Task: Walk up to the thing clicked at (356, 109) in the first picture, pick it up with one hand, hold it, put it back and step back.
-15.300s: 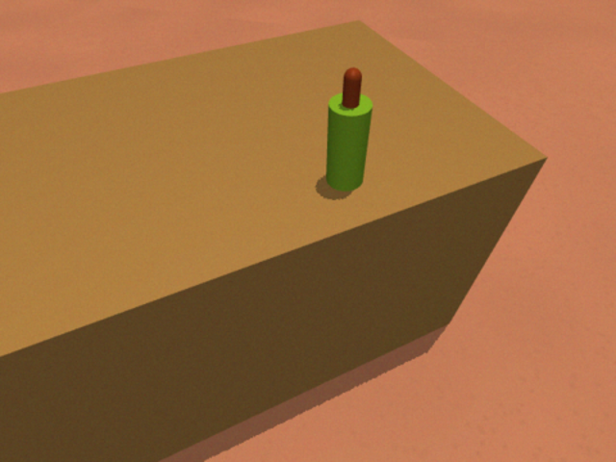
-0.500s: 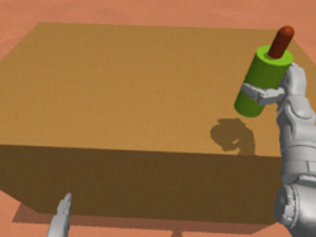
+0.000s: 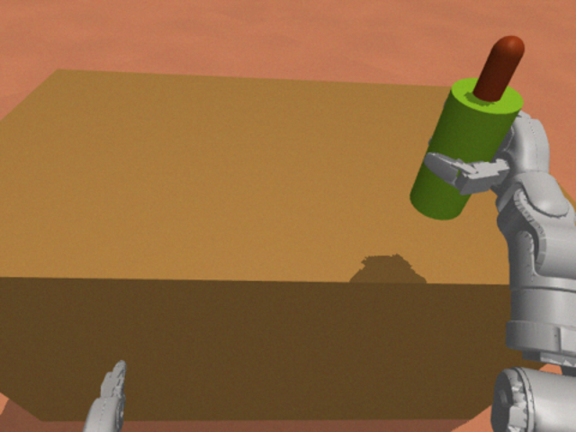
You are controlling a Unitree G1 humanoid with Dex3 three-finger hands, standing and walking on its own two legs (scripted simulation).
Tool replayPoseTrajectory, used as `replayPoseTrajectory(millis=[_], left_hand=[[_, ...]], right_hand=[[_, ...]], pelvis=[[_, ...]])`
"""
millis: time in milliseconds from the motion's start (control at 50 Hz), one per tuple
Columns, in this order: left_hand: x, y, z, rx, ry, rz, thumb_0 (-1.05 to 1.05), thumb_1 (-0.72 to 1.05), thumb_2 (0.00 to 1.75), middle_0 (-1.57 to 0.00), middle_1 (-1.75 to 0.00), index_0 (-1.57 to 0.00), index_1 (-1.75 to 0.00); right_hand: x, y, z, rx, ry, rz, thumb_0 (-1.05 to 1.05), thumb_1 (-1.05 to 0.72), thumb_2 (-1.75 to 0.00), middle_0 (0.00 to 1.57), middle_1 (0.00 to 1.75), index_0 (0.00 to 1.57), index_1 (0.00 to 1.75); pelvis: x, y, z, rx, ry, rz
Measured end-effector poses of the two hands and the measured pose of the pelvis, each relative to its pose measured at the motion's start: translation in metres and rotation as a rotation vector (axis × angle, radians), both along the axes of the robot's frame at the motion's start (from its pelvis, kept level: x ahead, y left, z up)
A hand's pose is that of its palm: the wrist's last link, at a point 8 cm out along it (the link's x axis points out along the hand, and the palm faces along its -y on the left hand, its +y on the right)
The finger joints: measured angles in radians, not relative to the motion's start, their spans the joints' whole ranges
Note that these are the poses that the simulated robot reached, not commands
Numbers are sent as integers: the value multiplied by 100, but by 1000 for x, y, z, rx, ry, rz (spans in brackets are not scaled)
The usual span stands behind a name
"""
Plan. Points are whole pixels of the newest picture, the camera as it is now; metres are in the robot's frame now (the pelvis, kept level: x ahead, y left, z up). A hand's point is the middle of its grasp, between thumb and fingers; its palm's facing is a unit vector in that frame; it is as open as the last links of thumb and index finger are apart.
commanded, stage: lift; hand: right
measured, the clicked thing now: (467, 135) +0.38 -0.19 +0.26
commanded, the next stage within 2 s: hold in 0.46 s
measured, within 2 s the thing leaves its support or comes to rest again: neither
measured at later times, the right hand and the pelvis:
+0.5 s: hand (476, 140) +0.35 -0.18 +0.28, palm faces +0.15 +0.99 -0.01, open 10.1 cm; pelvis -0.01 +0.00 +0.00, yaw -1 degrees
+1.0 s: hand (486, 123) +0.34 -0.18 +0.30, palm faces +0.13 +0.99 -0.02, open 10.1 cm; pelvis +0.00 +0.00 +0.01, yaw -1 degrees
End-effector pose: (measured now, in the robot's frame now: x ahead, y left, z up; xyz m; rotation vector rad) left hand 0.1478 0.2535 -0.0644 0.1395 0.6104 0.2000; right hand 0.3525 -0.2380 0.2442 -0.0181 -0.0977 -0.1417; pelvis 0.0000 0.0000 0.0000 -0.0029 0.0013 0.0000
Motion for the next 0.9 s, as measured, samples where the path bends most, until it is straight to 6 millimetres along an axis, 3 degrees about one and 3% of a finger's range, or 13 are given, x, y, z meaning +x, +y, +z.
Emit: replayPoseTrajectory(millis=[360,900], left_hand=[[5,0,6,-25,-62,-17,-1,-55,5,-5,-5,-5,-5],[14,1,5,-30,-69,-12,-1,-55,6,-6,-5,-5,-5]], right_hand=[[-28,8,21,4,14,-5,-1,36,-105,72,97,72,96],[-39,9,47,-10,-14,-2,-2,36,-105,72,97,71,96]], pelvis=[[-6,5,3,-4,-33,-14],[-1,2,5,-3,-41,-18]])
